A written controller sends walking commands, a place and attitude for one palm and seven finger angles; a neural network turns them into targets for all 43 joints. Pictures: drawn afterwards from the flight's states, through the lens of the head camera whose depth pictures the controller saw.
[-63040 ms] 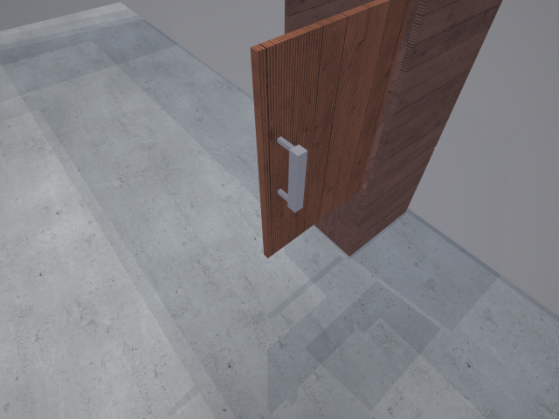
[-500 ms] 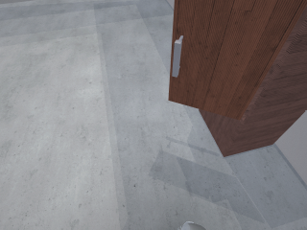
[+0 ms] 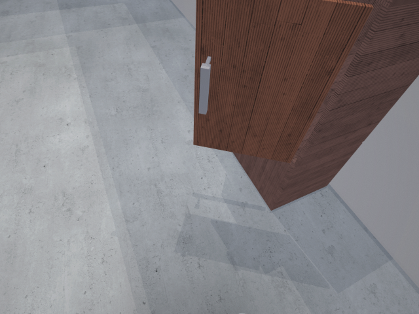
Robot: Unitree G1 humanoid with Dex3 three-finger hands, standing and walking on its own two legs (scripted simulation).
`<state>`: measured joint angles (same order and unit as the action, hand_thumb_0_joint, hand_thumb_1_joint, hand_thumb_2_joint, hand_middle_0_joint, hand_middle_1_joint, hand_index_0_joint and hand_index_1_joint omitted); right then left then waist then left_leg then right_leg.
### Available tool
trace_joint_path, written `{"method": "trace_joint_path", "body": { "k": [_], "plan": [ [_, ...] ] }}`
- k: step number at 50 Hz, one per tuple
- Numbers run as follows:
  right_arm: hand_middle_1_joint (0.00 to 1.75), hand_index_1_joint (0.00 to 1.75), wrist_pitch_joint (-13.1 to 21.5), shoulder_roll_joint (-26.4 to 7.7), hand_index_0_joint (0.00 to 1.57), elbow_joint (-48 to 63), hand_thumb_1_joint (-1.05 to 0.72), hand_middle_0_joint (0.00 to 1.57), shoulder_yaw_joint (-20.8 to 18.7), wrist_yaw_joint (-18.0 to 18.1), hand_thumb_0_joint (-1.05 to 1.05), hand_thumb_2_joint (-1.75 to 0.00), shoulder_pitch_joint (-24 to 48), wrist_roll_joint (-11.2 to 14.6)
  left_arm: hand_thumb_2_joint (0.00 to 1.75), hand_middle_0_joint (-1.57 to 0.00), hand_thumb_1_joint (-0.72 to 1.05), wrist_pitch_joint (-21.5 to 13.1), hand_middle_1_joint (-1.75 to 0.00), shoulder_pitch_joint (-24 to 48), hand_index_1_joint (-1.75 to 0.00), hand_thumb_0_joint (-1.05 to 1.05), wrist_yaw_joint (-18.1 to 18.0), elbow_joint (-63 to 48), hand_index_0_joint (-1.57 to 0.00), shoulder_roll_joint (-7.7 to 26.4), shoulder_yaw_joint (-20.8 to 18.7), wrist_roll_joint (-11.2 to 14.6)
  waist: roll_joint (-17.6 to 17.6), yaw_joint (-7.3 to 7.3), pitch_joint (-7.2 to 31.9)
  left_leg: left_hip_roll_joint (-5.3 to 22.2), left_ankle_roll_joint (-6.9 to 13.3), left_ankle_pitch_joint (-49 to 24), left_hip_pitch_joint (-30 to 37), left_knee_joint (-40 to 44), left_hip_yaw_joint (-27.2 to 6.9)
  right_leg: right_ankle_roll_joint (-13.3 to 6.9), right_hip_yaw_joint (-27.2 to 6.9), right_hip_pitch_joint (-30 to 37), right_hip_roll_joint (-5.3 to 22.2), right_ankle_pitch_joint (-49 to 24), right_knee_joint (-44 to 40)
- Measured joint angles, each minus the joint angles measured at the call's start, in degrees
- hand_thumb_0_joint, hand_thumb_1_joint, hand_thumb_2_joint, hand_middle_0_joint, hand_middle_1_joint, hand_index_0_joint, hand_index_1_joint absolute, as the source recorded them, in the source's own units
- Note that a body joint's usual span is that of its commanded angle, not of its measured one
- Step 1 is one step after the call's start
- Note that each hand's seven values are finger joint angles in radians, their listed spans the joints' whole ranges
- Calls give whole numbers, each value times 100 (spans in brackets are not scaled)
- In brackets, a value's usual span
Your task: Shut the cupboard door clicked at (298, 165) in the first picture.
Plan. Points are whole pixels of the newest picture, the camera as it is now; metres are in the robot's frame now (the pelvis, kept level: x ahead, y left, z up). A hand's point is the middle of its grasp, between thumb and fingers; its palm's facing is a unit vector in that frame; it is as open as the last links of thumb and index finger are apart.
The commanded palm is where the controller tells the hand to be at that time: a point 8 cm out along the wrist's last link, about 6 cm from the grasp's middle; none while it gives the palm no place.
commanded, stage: turn to face it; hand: left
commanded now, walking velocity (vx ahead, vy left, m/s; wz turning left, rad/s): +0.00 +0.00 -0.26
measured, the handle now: (205, 86) +0.73 +0.07 -0.01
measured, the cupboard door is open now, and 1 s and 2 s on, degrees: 54 54 54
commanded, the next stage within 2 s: take the last steps up to it in 0.04 s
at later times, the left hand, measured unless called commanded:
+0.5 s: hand out of the picture +0.09 +0.16 -0.16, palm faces -0.07 -0.98 -0.19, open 7.4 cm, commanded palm none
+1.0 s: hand (140, 249) +0.27 +0.18 -0.16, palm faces -0.11 -0.97 -0.20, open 7.4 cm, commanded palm none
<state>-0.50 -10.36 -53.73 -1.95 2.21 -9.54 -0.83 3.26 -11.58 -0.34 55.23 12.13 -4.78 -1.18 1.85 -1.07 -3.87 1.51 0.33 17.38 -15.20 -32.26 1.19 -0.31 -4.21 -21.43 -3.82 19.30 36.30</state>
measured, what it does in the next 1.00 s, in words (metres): walks ahead: right foot, then left foot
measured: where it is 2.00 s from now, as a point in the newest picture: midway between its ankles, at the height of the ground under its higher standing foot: outside the picture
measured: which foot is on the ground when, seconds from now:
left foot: down 0.00-0.32, up 0.34-0.66, down 0.68-1.00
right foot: up 0.00-0.30, down 0.32-0.68, up 0.70-1.00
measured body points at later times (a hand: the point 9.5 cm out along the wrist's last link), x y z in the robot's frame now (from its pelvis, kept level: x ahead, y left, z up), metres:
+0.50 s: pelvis +0.05 -0.01 +0.01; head +0.06 -0.02 +0.46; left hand +0.10 +0.21 -0.14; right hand +0.01 -0.26 -0.15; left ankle +0.06 +0.10 -0.68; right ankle -0.02 -0.12 -0.73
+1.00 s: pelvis +0.18 +0.00 +0.01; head +0.20 +0.00 +0.46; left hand +0.27 +0.23 -0.14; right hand +0.13 -0.20 -0.15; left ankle +0.19 +0.10 -0.73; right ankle +0.23 -0.14 -0.70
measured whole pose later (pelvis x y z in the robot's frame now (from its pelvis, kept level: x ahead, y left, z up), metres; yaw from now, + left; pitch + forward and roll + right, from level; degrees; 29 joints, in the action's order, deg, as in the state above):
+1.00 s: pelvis +0.18 +0.00 +0.01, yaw -8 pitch -1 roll +1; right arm 1.6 -7.4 -62.2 -1.5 1.4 -19.7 -1.7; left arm 0.5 -11.9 0.6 58.6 10.3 -3.6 -1.4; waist 0.0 1.0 -3.0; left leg 1.7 1.5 13.1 -8.5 -22.8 9.6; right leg -0.8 3.0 -25.6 4.4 16.1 43.5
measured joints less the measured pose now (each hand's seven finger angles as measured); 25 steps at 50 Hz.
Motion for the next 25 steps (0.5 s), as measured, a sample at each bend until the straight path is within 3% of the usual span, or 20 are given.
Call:
{"method": "trace_joint_path", "body": {
  "k": [4,7,13,15,16,19,22,25],
  "plan": [
    [30,30,-11,114,20,-62,-90,20,104,51,0,-90,-278,-70,90,-20,91,49,-30,76,-30,1,63,-59,-20,125,-47,-41,-18,24,-10,82,68,-115,263,374,141,133,179,-409,74,506,1645],
    [30,30,-15,141,20,-151,-90,20,124,57,0,-90,-402,-77,90,-20,91,25,-29,128,-30,1,79,-109,-20,167,-36,-19,-86,20,-64,147,70,-207,393,580,264,193,304,-378,223,476,1805],
    [30,30,4,68,21,-340,-90,20,49,10,0,-90,-607,-91,90,-19,91,3,-29,181,-29,1,110,-29,-20,82,64,-8,-301,192,-69,256,18,-43,427,432,518,107,555,332,385,431,471],
    [30,30,2,19,21,-425,-90,20,17,-19,0,-90,-741,-74,90,-19,91,-47,-29,146,-29,1,144,2,-20,29,99,-19,-356,246,16,282,-35,114,378,219,579,36,650,736,370,120,-248],
    [30,30,2,5,21,-463,-90,20,5,-38,0,-90,-836,-53,90,-19,91,-101,-29,104,-30,1,157,0,-20,23,113,-26,-326,253,93,259,-68,233,307,34,616,-38,624,955,391,-19,-681],
    [30,30,-105,-136,20,-664,-90,20,-47,-93,1,-90,-928,-35,90,-19,91,-269,-29,24,-30,1,102,113,-20,-185,182,-23,-542,275,144,255,-88,1113,-160,-1250,352,-126,691,1086,282,-101,-693],
    [30,30,-141,-173,20,-769,-90,20,-90,-157,1,-90,-947,-58,90,-20,91,-366,-29,-229,-30,1,33,198,-20,-322,214,-10,-490,238,210,194,-116,922,-710,-2300,310,-160,692,1409,311,-108,-1028],
    [30,30,-93,-146,20,-728,-91,20,-117,-215,1,-90,-860,-59,90,-20,91,-431,-30,-476,-30,1,11,363,-20,-392,236,-11,-378,249,202,273,-181,437,-1106,-2405,331,-116,708,1709,326,-194,-1389]
  ]
}}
